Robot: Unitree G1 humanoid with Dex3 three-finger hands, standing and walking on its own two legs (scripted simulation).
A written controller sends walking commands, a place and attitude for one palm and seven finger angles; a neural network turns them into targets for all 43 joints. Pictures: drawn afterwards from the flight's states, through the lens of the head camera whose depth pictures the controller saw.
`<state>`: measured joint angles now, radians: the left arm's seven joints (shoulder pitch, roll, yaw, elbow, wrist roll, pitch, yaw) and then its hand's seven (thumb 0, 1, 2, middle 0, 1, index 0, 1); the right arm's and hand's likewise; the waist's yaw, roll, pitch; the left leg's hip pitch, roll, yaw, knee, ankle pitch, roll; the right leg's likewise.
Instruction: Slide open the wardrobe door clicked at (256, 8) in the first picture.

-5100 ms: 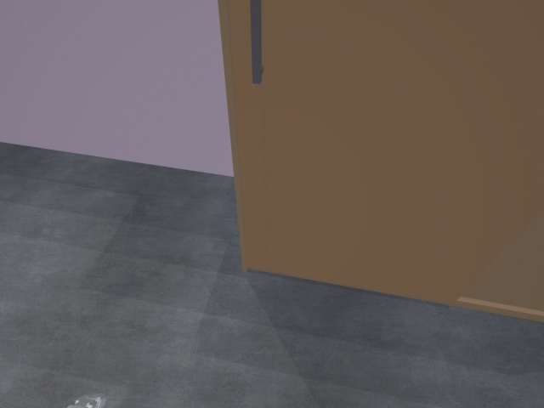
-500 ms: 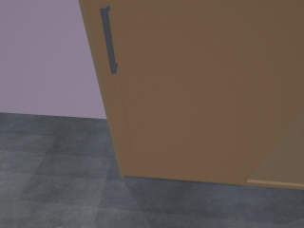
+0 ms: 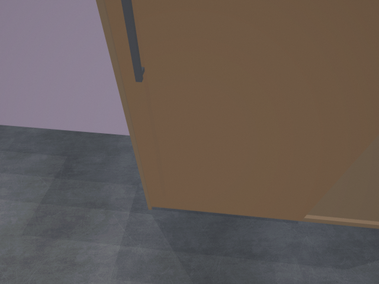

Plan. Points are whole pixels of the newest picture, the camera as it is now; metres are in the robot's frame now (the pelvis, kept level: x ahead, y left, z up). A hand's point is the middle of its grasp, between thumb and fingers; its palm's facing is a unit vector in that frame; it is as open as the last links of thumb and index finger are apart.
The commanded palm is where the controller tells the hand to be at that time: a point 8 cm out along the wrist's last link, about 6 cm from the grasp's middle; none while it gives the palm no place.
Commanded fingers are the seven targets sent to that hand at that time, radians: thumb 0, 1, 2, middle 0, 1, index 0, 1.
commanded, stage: look again from close up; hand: left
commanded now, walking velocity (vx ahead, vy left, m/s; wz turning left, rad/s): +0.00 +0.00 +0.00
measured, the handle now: (135, 39) +0.61 +0.18 +0.23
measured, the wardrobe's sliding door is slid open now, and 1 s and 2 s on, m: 0.00 0.00 0.00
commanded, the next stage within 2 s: none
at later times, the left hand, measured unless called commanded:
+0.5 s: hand out of the picture +0.07 +0.24 -0.16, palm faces -0.01 -0.95 -0.30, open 7.4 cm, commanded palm none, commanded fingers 0.00 0.90 0.90 -0.20 -0.30 -0.20 -0.30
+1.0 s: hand out of the picture +0.08 +0.24 -0.16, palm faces -0.01 -0.95 -0.31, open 7.4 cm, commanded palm none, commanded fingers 0.00 0.90 0.90 -0.20 -0.30 -0.20 -0.30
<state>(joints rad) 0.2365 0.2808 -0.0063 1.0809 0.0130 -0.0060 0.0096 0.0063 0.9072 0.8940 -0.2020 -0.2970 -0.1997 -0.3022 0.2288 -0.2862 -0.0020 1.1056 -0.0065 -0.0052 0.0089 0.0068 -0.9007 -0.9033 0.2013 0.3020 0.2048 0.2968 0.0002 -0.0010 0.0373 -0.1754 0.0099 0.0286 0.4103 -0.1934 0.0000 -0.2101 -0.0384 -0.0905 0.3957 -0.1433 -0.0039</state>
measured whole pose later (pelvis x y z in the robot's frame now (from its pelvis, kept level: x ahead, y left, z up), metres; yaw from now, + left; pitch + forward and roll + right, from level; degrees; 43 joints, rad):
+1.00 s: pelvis +0.03 +0.01 +0.00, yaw +0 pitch -2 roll +0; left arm 0.19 0.31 -0.01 1.09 0.01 -0.01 0.01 0.01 0.91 0.89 -0.20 -0.30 -0.20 -0.30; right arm 0.16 -0.31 0.01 1.11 0.00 -0.01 0.01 0.01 -0.90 -0.90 0.20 0.30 0.20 0.30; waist 0.01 -0.01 0.03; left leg -0.10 0.00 0.03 0.34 -0.20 0.01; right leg -0.14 -0.04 -0.09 0.33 -0.15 0.01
